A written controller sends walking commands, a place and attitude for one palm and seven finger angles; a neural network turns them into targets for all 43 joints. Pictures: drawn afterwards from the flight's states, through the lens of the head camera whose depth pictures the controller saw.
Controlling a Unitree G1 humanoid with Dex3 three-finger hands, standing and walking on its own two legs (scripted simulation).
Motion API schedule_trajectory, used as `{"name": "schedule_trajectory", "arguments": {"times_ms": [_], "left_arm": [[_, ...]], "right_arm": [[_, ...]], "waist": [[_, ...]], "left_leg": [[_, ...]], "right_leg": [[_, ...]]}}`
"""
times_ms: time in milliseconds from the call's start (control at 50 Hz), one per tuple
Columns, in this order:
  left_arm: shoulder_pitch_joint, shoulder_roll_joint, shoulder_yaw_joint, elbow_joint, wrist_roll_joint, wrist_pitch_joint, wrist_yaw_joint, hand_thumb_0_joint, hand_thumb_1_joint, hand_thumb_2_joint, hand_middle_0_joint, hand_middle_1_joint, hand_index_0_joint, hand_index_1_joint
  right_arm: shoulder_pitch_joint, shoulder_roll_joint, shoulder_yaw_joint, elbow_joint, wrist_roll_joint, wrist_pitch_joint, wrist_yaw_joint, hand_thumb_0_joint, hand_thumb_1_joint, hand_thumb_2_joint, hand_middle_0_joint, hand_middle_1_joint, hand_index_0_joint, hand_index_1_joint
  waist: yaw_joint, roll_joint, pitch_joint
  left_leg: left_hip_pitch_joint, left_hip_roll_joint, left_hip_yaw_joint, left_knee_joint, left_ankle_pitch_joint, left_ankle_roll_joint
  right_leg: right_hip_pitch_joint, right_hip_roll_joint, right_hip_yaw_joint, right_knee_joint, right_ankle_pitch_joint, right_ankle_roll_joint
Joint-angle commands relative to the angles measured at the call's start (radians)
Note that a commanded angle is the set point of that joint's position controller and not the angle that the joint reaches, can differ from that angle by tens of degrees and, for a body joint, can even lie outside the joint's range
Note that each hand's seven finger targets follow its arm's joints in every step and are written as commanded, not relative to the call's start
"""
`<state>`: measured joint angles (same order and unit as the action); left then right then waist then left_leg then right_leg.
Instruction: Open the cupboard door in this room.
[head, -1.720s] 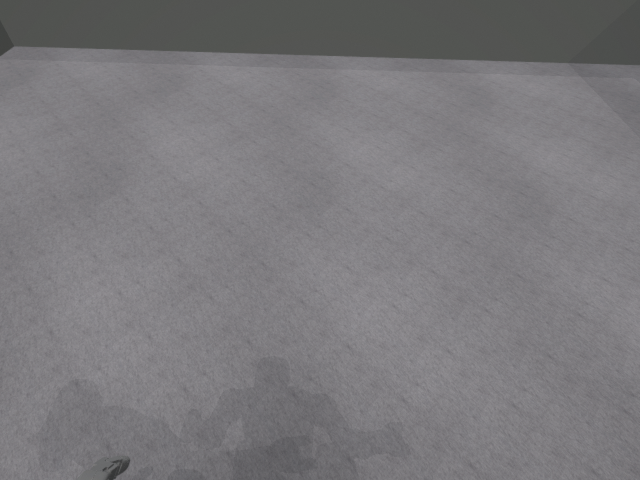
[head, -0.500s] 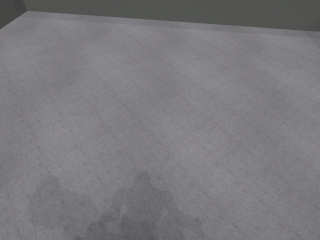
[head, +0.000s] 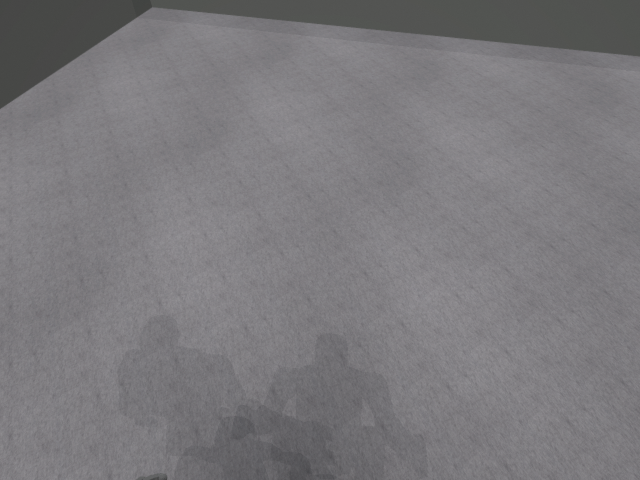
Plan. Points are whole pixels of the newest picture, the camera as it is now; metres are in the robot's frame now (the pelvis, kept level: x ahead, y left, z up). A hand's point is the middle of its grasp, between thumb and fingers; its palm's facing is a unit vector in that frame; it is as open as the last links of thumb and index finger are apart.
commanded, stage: turn or walk to find it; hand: left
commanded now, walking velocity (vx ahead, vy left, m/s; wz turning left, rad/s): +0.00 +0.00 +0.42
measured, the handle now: out of the picture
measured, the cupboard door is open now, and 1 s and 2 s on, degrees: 0 0 0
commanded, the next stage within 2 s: stand and wait in 1.10 s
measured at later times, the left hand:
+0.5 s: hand out of the picture -0.06 +0.24 -0.18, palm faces +0.27 -0.93 -0.23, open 7.4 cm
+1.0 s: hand out of the picture -0.01 +0.21 -0.13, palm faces +0.43 -0.85 -0.29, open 7.4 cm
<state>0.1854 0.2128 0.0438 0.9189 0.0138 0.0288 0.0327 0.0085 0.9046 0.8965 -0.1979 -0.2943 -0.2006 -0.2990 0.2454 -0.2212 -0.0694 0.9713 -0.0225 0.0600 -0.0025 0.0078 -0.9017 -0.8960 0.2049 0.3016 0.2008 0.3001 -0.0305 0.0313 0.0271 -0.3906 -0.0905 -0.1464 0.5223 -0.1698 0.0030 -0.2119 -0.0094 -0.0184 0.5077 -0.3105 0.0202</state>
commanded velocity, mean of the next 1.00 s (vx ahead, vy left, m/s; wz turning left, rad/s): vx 0.00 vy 0.00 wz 0.42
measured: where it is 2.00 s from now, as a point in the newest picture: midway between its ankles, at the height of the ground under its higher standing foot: outside the picture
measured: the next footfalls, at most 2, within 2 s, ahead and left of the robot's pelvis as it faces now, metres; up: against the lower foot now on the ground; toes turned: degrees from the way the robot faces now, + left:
left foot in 0.40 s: -0.01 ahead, +0.14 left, +0.00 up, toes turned +17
right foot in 0.90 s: +0.05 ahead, -0.08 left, +0.00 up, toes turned +20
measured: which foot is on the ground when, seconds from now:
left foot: up 0.00-0.38, down 0.40-0.90, up 0.92-1.00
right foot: down 0.00-0.40, up 0.42-0.88, down 0.90-1.00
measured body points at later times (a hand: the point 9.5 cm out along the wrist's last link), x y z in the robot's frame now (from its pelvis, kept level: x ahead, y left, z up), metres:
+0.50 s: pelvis -0.02 +0.04 +0.00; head +0.01 +0.07 +0.44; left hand -0.07 +0.29 -0.17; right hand +0.13 -0.19 -0.13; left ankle -0.05 +0.13 -0.73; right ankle -0.04 -0.11 -0.68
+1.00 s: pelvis -0.03 -0.01 +0.01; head -0.01 -0.04 +0.45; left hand -0.04 +0.25 -0.11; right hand +0.09 -0.23 -0.16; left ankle -0.08 +0.11 -0.68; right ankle +0.01 -0.10 -0.73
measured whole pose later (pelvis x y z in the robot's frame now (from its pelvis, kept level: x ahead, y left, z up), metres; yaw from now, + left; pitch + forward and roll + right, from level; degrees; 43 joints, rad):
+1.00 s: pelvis -0.03 -0.01 +0.01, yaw +26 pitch -1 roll +2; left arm 0.18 0.17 0.03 0.88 0.02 0.02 0.03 0.01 0.90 0.90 -0.20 -0.29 -0.20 -0.30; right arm 0.27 -0.24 -0.08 0.99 -0.03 0.07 0.00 0.01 -0.90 -0.90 0.20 0.30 0.20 0.30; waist -0.04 0.05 0.04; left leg -0.44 -0.06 -0.06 0.95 -0.43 -0.02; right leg -0.23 -0.05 -0.09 0.54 -0.30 -0.03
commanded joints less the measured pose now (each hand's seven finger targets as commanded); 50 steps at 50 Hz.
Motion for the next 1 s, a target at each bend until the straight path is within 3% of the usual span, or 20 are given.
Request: {"name": "schedule_trajectory", "arguments": {"times_ms": [0,20,80,200,300,340,360,380,400,460,520,720,800,840,860,880,900,920,940,980], "left_arm": [[0.034,0.217,0.041,-0.082,0.009,-0.014,0.017,0.0,0.9,0.9,-0.2,-0.3,-0.2,-0.3],[-0.017,0.187,0.043,-0.089,0.006,-0.028,0.016,0.0,0.9,0.9,-0.2,-0.3,-0.2,-0.3],[-0.023,0.136,0.022,-0.088,0.008,-0.038,0.009,0.0,0.9,0.9,-0.2,-0.3,-0.2,-0.3],[0.153,0.173,0.032,-0.03,0.017,-0.039,0.009,0.0,0.9,0.9,-0.2,-0.3,-0.2,-0.3],[0.158,0.215,0.049,-0.016,0.022,-0.029,0.006,0.0,0.9,0.9,-0.2,-0.3,-0.2,-0.3],[0.122,0.213,0.052,-0.017,0.011,-0.025,0.003,0.0,0.9,0.9,-0.2,-0.3,-0.2,-0.3],[0.124,0.182,0.046,-0.028,0.003,-0.02,0.0,0.0,0.9,0.9,-0.2,-0.3,-0.2,-0.3],[0.124,0.11,0.033,-0.063,-0.003,-0.016,-0.007,0.0,0.9,0.9,-0.2,-0.3,-0.2,-0.3],[0.082,0.107,0.023,-0.076,0.005,-0.002,0.002,0.0,0.9,0.9,-0.2,-0.3,-0.2,-0.3],[0.023,0.118,0.035,-0.045,0.007,0.006,-0.007,0.0,0.9,0.9,-0.2,-0.3,-0.2,-0.3],[0.058,0.105,0.035,-0.025,0.004,0.004,-0.015,0.0,0.9,0.9,-0.2,-0.3,-0.2,-0.3],[-0.031,0.085,0.034,-0.073,0.0,0.009,-0.009,0.0,0.9,0.9,-0.2,-0.3,-0.2,-0.3],[0.024,0.079,0.033,-0.073,-0.007,-0.002,-0.004,0.0,0.9,0.9,-0.2,-0.3,-0.2,-0.3],[0.078,0.09,0.038,-0.062,-0.007,-0.014,-0.001,0.0,0.9,0.9,-0.2,-0.3,-0.2,-0.3],[0.098,0.14,0.045,-0.064,0.0,-0.026,0.004,0.0,0.9,0.9,-0.2,-0.3,-0.2,-0.3],[0.114,0.233,0.065,-0.067,0.016,-0.036,0.011,0.0,0.9,0.9,-0.2,-0.3,-0.2,-0.3],[0.111,0.252,0.061,-0.081,0.008,-0.029,0.009,0.0,0.9,0.9,-0.2,-0.3,-0.2,-0.3],[0.054,0.201,0.057,-0.094,0.006,-0.031,0.012,0.0,0.9,0.9,-0.2,-0.3,-0.2,-0.3],[-0.008,0.178,0.051,-0.103,0.005,-0.032,0.011,0.0,0.9,0.9,-0.2,-0.3,-0.2,-0.3],[-0.056,0.133,0.034,-0.11,0.005,-0.034,0.007,0.0,0.9,0.9,-0.2,-0.3,-0.2,-0.3]], "right_arm": [[-0.04,-0.124,-0.049,-0.109,-0.006,-0.014,0.006,0.0,-0.9,-0.9,0.2,0.3,0.2,0.3],[-0.013,-0.119,-0.05,-0.081,-0.005,0.0,0.013,0.0,-0.9,-0.9,0.2,0.3,0.2,0.3],[0.037,-0.096,-0.041,-0.047,0.0,-0.002,0.02,0.0,-0.9,-0.9,0.2,0.3,0.2,0.3],[-0.108,-0.07,-0.015,-0.083,0.008,-0.008,0.015,0.0,-0.9,-0.9,0.2,0.3,0.2,0.3],[-0.103,-0.063,-0.002,-0.08,0.016,-0.023,0.013,0.0,-0.9,-0.9,0.2,0.3,0.2,0.3],[-0.027,-0.09,-0.005,-0.061,0.014,-0.034,0.011,0.0,-0.9,-0.9,0.2,0.3,0.2,0.3],[0.024,-0.149,-0.019,-0.052,0.01,-0.046,0.011,0.0,-0.9,-0.9,0.2,0.3,0.2,0.3],[0.067,-0.249,-0.041,-0.05,0.006,-0.054,0.005,0.0,-0.9,-0.9,0.2,0.3,0.2,0.3],[0.102,-0.276,-0.046,-0.033,0.014,-0.043,-0.001,0.0,-0.9,-0.9,0.2,0.3,0.2,0.3],[-0.008,-0.184,-0.023,-0.051,0.005,-0.049,-0.022,0.0,-0.9,-0.9,0.2,0.3,0.2,0.3],[-0.033,-0.169,-0.014,-0.067,0.006,-0.058,-0.024,0.0,-0.9,-0.9,0.2,0.3,0.2,0.3],[0.009,-0.174,-0.028,-0.071,-0.004,-0.048,-0.017,0.0,-0.9,-0.9,0.2,0.3,0.2,0.3],[-0.021,-0.177,-0.035,-0.082,-0.007,-0.039,-0.011,0.0,-0.9,-0.9,0.2,0.3,0.2,0.3],[-0.031,-0.167,-0.036,-0.085,0.002,-0.038,-0.007,0.0,-0.9,-0.9,0.2,0.3,0.2,0.3],[-0.017,-0.13,-0.033,-0.087,0.011,-0.039,-0.001,0.0,-0.9,-0.9,0.2,0.3,0.2,0.3],[0.006,-0.06,-0.021,-0.109,0.015,-0.041,0.001,0.0,-0.9,-0.9,0.2,0.3,0.2,0.3],[-0.02,-0.105,-0.034,-0.117,0.002,-0.033,-0.003,0.0,-0.9,-0.9,0.2,0.3,0.2,0.3],[-0.017,-0.117,-0.041,-0.094,-0.003,-0.018,0.002,0.0,-0.9,-0.9,0.2,0.3,0.2,0.3],[0.004,-0.108,-0.043,-0.07,-0.003,-0.008,0.009,0.0,-0.9,-0.9,0.2,0.3,0.2,0.3],[0.036,-0.092,-0.038,-0.042,-0.004,-0.002,0.018,0.0,-0.9,-0.9,0.2,0.3,0.2,0.3]], "waist": [[0.035,-0.192,0.042],[0.007,-0.248,0.055],[-0.018,-0.191,0.081],[0.066,-0.194,0.027],[0.066,-0.247,-0.03],[0.018,-0.222,-0.078],[-0.006,-0.057,-0.125],[-0.02,0.251,-0.139],[-0.036,0.212,-0.146],[-0.007,0.168,-0.053],[0.017,0.102,-0.051],[-0.004,0.085,-0.023],[0.024,0.101,-0.04],[0.056,0.067,-0.067],[0.062,-0.047,-0.085],[0.066,-0.331,-0.098],[0.08,-0.304,-0.077],[0.053,-0.226,-0.04],[0.021,-0.231,0.004],[-0.009,-0.168,0.056]], "left_leg": [[-0.211,0.041,0.027,0.516,-0.299,-0.025],[-0.178,0.058,0.034,0.585,-0.247,-0.029],[-0.184,0.078,0.098,0.68,-0.147,-0.048],[-0.164,0.108,0.167,0.449,-0.254,-0.071],[0.013,0.095,0.233,0.166,-0.248,-0.047],[0.173,0.095,0.236,-0.054,-0.057,-0.034],[0.349,0.178,0.144,-0.137,0.144,-0.008],[0.482,0.451,-0.202,-0.146,0.588,0.114],[0.412,0.507,-0.19,-0.137,0.711,0.198],[0.291,0.385,-0.092,-0.157,0.508,0.172],[0.295,0.321,-0.037,-0.162,0.506,0.154],[0.233,0.315,-0.172,-0.201,0.279,0.184],[0.141,0.29,-0.2,-0.159,0.262,0.166],[0.063,0.239,-0.176,-0.09,0.194,0.117],[-0.042,0.179,-0.126,0.001,0.067,0.062],[-0.207,0.03,0.061,0.235,-0.267,-0.017],[-0.184,0.036,0.073,0.435,-0.415,-0.027],[-0.159,0.065,0.037,0.561,-0.347,-0.026],[-0.159,0.078,0.048,0.627,-0.293,-0.031],[-0.152,0.102,0.088,0.685,-0.197,-0.044]], "right_leg": [[-0.063,-0.417,0.321,-0.323,-0.063,-0.167],[-0.122,-0.344,0.266,-0.333,-0.075,-0.138],[-0.07,-0.257,0.094,-0.249,0.158,-0.124],[0.127,-0.308,0.051,-0.141,0.51,-0.17],[0.131,-0.321,0.006,-0.041,0.64,-0.148],[0.08,-0.288,-0.062,0.067,0.571,-0.081],[-0.045,-0.241,-0.111,0.229,0.405,-0.027],[-0.323,-0.104,-0.147,0.437,-0.213,0.052],[-0.308,-0.093,-0.047,0.55,-0.36,0.046],[-0.333,-0.116,0.01,0.638,-0.191,0.047],[-0.311,-0.095,-0.001,0.615,-0.113,0.058],[-0.239,-0.059,0.006,0.378,-0.125,0.062],[-0.073,-0.021,-0.006,0.168,-0.078,0.042],[0.081,-0.023,-0.013,-0.05,0.082,0.037],[0.209,-0.11,0.07,-0.163,0.125,0.016],[0.29,-0.382,0.344,-0.234,0.185,-0.079],[0.133,-0.485,0.377,-0.243,0.237,-0.167],[0.036,-0.423,0.304,-0.269,0.138,-0.177],[-0.021,-0.369,0.247,-0.285,0.067,-0.155],[-0.053,-0.293,0.111,-0.252,0.126,-0.125]]}}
